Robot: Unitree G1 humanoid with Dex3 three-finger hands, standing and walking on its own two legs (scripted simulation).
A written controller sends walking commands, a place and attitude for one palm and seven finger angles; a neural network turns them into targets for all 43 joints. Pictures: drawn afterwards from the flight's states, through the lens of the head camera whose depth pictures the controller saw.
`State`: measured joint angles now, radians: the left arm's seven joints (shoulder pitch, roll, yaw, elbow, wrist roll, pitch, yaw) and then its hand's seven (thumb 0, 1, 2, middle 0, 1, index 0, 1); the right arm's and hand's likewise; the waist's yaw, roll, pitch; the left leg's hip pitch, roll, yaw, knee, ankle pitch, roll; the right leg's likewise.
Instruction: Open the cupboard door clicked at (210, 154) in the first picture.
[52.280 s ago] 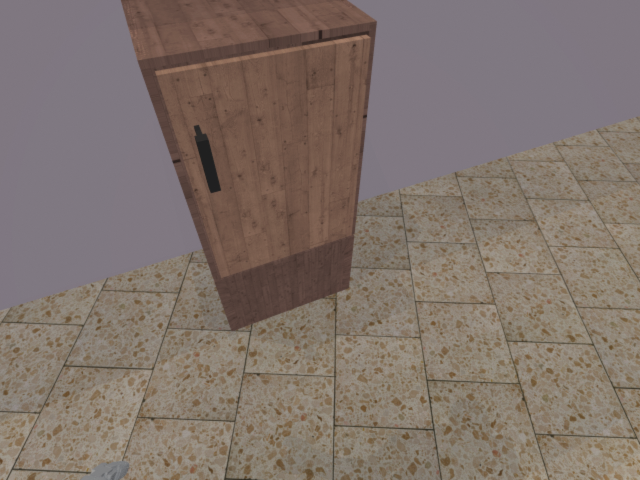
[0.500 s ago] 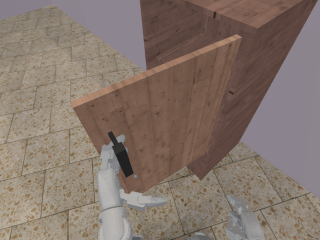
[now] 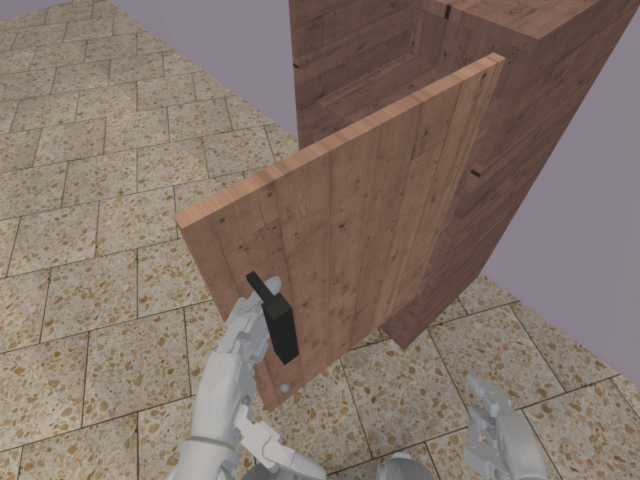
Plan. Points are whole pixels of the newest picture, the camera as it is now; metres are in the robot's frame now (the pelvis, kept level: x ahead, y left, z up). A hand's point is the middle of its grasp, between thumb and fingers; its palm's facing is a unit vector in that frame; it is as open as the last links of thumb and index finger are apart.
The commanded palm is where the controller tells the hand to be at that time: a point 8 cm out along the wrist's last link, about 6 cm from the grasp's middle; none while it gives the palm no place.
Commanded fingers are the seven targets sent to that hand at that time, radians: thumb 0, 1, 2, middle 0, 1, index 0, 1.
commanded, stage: slide the hand sideways off the handle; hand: left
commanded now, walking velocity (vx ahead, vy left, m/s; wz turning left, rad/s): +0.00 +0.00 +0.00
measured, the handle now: (272, 318) +0.29 +0.08 +0.06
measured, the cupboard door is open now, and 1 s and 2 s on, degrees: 86 85 85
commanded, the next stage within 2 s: draw the hand back to the body in 0.80 s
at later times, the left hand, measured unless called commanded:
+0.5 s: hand (234, 423) +0.18 +0.10 +0.07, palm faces -0.04 -1.00 +0.00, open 16.1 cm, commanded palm +0.14 +0.15 +0.06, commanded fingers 0.00 -0.50 0.30 -0.15 -0.30 -0.15 -0.30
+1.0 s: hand (205, 448) +0.15 +0.12 +0.07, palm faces -0.07 -1.00 -0.01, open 16.3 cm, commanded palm +0.12 +0.18 +0.08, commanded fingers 0.00 -0.50 0.30 -0.15 -0.30 -0.15 -0.30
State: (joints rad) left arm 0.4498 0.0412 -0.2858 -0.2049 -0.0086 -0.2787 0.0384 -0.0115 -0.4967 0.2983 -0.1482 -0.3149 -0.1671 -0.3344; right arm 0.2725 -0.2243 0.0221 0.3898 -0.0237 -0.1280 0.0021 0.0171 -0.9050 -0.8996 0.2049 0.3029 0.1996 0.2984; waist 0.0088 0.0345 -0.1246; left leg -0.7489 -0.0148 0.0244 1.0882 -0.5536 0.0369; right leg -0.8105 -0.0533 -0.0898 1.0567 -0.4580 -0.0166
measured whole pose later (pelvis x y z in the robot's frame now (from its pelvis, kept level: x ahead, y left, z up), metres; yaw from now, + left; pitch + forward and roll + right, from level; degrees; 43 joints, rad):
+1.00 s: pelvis +0.00 +0.00 -0.02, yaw +0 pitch +13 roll -2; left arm 0.74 0.18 -0.06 -0.44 -0.17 -0.31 -0.18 -0.01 -0.50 0.30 -0.15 -0.30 -0.15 -0.31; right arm 0.26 -0.22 0.00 0.34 0.02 -0.10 -0.04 0.02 -0.90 -0.90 0.21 0.30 0.20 0.30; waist 0.04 0.05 -0.16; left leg -0.84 0.01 -0.01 1.22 -0.61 0.03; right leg -0.89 -0.04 -0.12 1.16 -0.50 -0.03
